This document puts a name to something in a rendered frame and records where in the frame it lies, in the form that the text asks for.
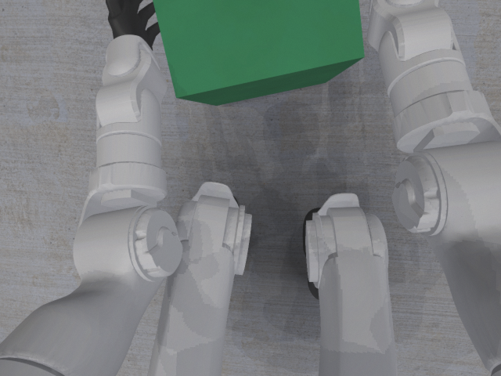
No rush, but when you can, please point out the robot left shin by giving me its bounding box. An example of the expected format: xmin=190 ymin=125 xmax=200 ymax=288
xmin=175 ymin=182 xmax=239 ymax=241

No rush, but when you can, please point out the robot left forearm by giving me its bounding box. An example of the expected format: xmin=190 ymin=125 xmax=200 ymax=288
xmin=73 ymin=34 xmax=168 ymax=264

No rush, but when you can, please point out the robot right upper arm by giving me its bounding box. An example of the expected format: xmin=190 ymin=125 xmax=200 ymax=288
xmin=392 ymin=141 xmax=501 ymax=376

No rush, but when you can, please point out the robot left upper arm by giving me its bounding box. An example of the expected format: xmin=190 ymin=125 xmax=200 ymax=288
xmin=0 ymin=204 xmax=183 ymax=376

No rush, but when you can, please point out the robot right forearm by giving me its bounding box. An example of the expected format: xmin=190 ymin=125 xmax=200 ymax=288
xmin=367 ymin=0 xmax=501 ymax=154

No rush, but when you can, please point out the carton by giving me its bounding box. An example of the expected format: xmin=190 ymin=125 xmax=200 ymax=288
xmin=153 ymin=0 xmax=365 ymax=106

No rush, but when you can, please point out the right robot thigh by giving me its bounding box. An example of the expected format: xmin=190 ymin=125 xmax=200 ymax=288
xmin=305 ymin=207 xmax=398 ymax=376

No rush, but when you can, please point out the left robot hand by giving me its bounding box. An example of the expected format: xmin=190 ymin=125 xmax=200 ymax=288
xmin=106 ymin=0 xmax=160 ymax=50

